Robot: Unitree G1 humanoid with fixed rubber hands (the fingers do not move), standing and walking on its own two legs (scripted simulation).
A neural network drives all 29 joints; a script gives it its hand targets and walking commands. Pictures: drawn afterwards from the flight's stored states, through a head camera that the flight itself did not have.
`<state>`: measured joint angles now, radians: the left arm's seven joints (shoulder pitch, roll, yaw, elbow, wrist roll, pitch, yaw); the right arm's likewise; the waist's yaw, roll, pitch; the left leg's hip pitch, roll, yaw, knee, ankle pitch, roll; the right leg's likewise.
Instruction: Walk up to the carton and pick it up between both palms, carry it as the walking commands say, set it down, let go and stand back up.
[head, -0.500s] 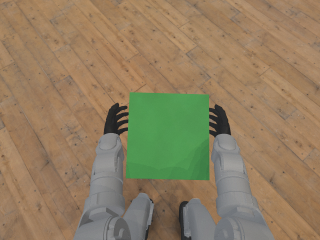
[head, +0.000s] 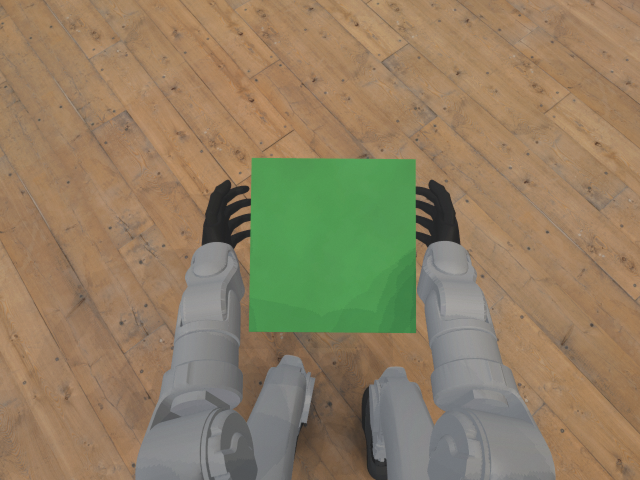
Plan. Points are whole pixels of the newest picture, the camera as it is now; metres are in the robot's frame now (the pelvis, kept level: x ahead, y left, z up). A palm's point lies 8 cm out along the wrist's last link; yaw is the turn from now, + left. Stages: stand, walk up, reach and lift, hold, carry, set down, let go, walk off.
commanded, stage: set down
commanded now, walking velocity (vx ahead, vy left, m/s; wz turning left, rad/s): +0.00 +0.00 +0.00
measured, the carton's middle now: (330, 246) +0.42 +0.05 -0.16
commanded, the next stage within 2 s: none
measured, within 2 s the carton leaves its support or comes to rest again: neither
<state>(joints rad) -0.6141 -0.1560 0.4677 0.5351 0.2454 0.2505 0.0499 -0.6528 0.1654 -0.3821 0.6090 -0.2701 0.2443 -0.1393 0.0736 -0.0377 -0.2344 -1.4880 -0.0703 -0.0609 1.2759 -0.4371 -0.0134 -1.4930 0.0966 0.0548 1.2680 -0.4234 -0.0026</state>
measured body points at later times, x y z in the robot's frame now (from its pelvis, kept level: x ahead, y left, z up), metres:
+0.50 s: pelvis -0.02 +0.00 -0.08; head +0.22 +0.01 +0.30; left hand +0.41 +0.20 -0.16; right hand +0.45 -0.09 -0.17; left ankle +0.06 +0.12 -0.60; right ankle +0.07 -0.11 -0.60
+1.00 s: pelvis -0.04 +0.00 -0.15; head +0.24 +0.02 +0.20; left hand +0.44 +0.20 -0.25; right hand +0.47 -0.09 -0.25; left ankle +0.06 +0.12 -0.60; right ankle +0.07 -0.11 -0.60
